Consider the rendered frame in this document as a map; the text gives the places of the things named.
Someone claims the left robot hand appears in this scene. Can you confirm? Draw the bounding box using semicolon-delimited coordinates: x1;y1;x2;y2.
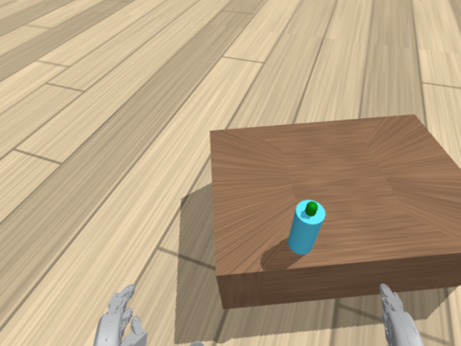
93;284;148;346

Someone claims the right robot hand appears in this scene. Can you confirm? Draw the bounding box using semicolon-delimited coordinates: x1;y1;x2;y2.
380;283;424;346

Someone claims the bottle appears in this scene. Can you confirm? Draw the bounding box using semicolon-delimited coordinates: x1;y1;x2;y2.
288;200;326;254

